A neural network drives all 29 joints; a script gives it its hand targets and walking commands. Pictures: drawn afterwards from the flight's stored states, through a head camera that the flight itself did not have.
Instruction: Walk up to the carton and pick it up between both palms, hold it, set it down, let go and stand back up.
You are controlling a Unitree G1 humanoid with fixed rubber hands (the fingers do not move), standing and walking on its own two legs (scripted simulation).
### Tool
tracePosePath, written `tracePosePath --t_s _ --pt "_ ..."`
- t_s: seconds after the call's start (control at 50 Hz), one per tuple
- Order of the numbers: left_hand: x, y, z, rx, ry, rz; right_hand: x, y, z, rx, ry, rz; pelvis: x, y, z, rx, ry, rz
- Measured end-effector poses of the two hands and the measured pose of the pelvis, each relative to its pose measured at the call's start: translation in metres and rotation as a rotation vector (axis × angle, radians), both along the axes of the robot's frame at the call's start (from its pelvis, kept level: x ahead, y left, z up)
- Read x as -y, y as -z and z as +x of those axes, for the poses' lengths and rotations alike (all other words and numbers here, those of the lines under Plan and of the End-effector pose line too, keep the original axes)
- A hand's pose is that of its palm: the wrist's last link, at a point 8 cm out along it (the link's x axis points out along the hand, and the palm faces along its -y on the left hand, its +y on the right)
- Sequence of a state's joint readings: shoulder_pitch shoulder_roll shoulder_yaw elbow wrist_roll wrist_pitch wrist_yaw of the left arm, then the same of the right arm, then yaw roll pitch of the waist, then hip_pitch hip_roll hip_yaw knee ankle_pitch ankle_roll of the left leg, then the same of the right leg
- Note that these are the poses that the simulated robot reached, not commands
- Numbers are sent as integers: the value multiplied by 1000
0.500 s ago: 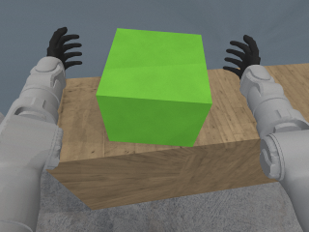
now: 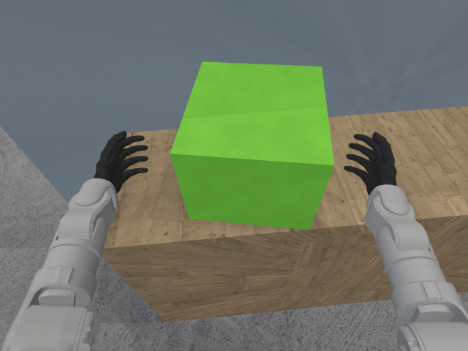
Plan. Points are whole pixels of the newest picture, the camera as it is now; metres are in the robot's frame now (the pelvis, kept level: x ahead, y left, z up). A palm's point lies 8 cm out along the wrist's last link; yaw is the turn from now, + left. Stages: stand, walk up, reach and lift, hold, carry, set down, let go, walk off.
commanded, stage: set down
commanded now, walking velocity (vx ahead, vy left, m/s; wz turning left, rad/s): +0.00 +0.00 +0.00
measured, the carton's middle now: (254, 143) +0.53 -0.03 +0.02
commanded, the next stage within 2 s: none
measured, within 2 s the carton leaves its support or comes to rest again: neither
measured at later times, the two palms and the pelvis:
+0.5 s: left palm (112, 197) +0.36 +0.23 +0.07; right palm (377, 197) +0.34 -0.22 +0.07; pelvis +0.01 +0.01 +0.00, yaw +0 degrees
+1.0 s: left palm (103, 262) +0.27 +0.24 +0.02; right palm (381, 254) +0.26 -0.21 +0.03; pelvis +0.03 -0.01 +0.00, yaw -1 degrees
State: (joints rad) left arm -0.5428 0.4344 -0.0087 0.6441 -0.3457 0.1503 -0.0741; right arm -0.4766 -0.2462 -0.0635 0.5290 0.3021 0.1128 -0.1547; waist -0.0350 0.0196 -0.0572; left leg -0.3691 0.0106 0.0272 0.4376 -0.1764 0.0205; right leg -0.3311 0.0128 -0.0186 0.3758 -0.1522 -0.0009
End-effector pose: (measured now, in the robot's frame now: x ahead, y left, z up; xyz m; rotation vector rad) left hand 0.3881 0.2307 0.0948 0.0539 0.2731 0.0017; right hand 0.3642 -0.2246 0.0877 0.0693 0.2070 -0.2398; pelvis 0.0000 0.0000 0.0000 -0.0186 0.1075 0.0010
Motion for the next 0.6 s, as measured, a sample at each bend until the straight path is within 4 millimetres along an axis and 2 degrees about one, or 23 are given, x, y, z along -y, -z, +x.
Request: tracePosePath --t_s 0.04,0.08,0.2,0.34,0.4,0.5,0.6 --pt "1 -8 -3 21 16 1 -2 -5 -7 4 -10 -13 -1 -3 0 46 1 1" --pt "1 -8 -9 34 26 -7 -3 -5 -18 2 -13 -30 -1 -4 2 81 0 3" --pt "-3 23 -17 -38 -25 -23 -4 13 -31 -73 -4 -12 -2 -1 3 101 6 6" --pt "-1 44 -38 -60 -15 -23 -9 30 -41 -64 10 16 -6 -1 9 102 12 -2" --pt "-2 47 -38 -82 -20 -36 -4 32 -36 -79 24 9 -7 0 10 87 5 -3" --pt "-1 28 -24 -25 -6 -20 -4 17 -22 -40 0 1 -7 0 11 74 8 -5" --pt "-2 13 -24 21 12 -12 -6 13 -30 -23 -12 -8 -3 -3 17 120 6 -6"
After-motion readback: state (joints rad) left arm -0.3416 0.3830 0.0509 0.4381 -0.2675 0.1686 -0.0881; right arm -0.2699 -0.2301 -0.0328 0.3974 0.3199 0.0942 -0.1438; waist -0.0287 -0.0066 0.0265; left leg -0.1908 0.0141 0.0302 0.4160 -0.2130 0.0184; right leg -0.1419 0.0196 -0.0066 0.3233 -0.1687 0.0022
